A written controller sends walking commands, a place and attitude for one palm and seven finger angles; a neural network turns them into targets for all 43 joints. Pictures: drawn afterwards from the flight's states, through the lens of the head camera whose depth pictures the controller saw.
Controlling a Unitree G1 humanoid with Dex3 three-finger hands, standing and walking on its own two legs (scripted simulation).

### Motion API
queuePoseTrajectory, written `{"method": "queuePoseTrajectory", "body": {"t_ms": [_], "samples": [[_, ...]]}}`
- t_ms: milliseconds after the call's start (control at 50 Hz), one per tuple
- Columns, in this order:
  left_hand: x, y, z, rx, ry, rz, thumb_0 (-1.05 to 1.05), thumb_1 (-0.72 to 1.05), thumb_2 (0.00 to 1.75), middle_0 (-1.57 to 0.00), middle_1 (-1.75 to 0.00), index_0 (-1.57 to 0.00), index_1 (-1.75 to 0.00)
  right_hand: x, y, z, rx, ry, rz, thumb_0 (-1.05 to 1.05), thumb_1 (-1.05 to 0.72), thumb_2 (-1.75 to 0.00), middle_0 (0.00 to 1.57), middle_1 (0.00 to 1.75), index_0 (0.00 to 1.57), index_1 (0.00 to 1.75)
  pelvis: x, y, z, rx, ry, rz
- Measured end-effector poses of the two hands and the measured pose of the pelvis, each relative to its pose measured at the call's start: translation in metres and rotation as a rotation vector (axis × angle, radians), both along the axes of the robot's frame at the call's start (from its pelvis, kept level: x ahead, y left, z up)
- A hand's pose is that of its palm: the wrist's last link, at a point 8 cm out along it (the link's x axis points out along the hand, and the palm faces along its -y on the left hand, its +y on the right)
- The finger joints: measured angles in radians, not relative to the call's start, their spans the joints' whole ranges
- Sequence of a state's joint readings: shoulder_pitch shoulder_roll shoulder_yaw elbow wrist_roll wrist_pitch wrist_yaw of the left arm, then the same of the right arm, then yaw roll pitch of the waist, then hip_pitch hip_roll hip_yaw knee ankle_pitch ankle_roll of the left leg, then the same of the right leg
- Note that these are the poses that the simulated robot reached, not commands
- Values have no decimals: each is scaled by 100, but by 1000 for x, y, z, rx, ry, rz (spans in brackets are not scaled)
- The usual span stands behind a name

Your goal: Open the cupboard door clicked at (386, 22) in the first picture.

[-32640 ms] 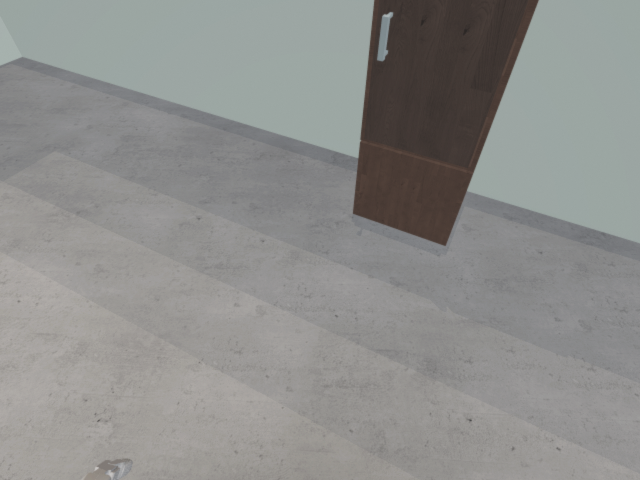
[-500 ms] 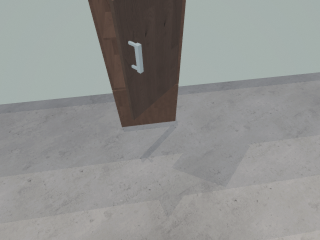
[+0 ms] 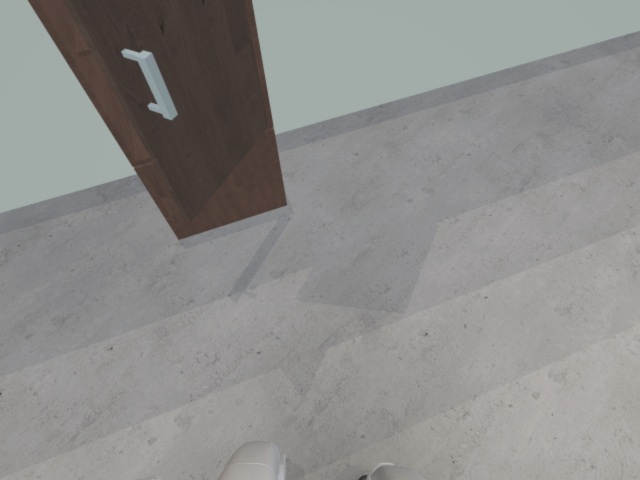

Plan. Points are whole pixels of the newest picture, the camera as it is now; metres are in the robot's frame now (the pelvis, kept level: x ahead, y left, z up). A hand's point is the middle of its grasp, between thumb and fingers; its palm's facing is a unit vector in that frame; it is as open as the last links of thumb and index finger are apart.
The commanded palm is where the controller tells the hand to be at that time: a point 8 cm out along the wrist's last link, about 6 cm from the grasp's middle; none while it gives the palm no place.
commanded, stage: walk to a spot facing it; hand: left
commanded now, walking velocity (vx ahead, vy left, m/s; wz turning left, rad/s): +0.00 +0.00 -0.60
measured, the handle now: (150, 85) +0.71 +0.36 +0.05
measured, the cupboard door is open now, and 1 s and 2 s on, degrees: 43 43 43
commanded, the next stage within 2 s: none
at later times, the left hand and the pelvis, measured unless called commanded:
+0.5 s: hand (191, 436) +0.17 +0.21 -0.15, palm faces -0.26 -0.94 -0.23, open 7.4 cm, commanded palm none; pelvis +0.03 +0.02 +0.01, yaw -18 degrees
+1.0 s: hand (275, 346) +0.32 +0.11 -0.18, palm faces -0.56 -0.81 -0.18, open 7.4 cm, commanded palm none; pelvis +0.17 -0.03 +0.00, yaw -37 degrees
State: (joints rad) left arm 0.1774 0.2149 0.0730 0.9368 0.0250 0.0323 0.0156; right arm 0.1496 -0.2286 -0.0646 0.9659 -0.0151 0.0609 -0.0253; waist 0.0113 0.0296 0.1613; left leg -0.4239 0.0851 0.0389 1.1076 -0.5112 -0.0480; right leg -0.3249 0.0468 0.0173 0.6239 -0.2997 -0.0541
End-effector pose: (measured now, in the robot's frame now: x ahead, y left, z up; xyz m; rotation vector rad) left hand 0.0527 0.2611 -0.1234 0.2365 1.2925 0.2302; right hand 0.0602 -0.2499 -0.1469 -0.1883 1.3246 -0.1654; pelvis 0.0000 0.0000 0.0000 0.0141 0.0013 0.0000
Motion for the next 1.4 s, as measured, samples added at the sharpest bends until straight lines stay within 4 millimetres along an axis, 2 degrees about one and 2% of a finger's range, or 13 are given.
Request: {"method": "queuePoseTrajectory", "body": {"t_ms": [140, 260, 320, 440, 600, 660, 740, 840, 960, 1080, 1240, 1340, 1400], "samples": [[8, -7, 2, -40, 40, -71, 1, 90, 90, -21, -30, -21, -30, 55, -4, 32, -31, -202, -33, 1, -91, -90, 20, 30, 20, 30, 4, 4, 11, 11, 27, -94], [34, 7, -12, -72, 18, -119, 1, 90, 90, -21, -30, -21, -30, 65, 8, 44, -73, -278, -64, 0, -90, -90, 20, 30, 20, 30, 12, 22, 6, -14, 43, -156], [56, 15, -18, -84, 0, -153, 1, 90, 90, -21, -30, -21, -30, 48, 13, 44, -100, -256, -75, 0, -90, -90, 20, 30, 20, 30, 14, 28, 3, -22, 36, -183], [103, 10, -3, -85, -46, -247, 1, 91, 90, -20, -30, -20, -30, -10, 15, 46, -98, -117, -147, 0, -90, -90, 20, 30, 20, 30, 20, 25, 14, -42, 42, -253], [168, -41, 0, -61, -76, -461, 1, 91, 90, -20, -30, -20, -30, -90, -6, 15, -49, -6, -354, 1, -90, -90, 20, 30, 20, 30, 39, -2, -3, -23, 49, -379], [182, -60, 0, -49, -102, -491, 1, 91, 90, -20, -30, -20, -30, -103, -17, 5, -40, 51, -411, 1, -90, -90, 20, 30, 20, 30, 47, -10, -7, -37, 35, -412], [186, -74, 4, -51, -61, -513, 1, 91, 90, -20, -30, -20, -30, -81, -29, 19, -47, 11, -453, 1, -90, -90, 20, 30, 20, 30, 68, -19, 4, -22, 24, -463], [199, -84, -3, -81, 41, -560, 1, 90, 90, -21, -30, -21, -30, -22, -41, 37, -70, -131, -492, 1, -91, -90, 19, 30, 20, 30, 103, -26, 10, -9, 21, -539], [259, -94, -29, -105, 90, -600, 1, 90, 90, -21, -30, -21, -30, 36, -43, 35, -135, -242, -522, 1, -90, -90, 20, 30, 20, 30, 161, -29, -6, -34, 20, -608], [354, -151, -9, -142, -22, -709, 1, 91, 90, -20, -30, -20, -30, 19, -10, 40, -73, -95, -628, 0, -90, -90, 20, 30, 20, 30, 198, -49, 11, -28, 29, -673], [446, -265, 12, -172, -104, -885, 1, 91, 90, -20, -30, -20, -29, -15, 29, 34, 75, 132, -824, 0, -90, -90, 20, 30, 20, 30, 246, -96, 17, -2, 44, -763], [487, -353, 6, -179, -137, -988, 1, 91, 90, -20, -30, -20, -29, -22, 30, 21, 169, 242, -917, 1, -90, -90, 20, 30, 20, 30, 271, -147, 3, 12, 38, -796], [500, -391, -1, -189, -190, -987, 1, 91, 90, -20, -30, -20, -30, -15, 8, 8, 214, 284, -940, 1, -90, -90, 20, 30, 20, 30, 282, -179, -8, 10, 28, -812]]}}
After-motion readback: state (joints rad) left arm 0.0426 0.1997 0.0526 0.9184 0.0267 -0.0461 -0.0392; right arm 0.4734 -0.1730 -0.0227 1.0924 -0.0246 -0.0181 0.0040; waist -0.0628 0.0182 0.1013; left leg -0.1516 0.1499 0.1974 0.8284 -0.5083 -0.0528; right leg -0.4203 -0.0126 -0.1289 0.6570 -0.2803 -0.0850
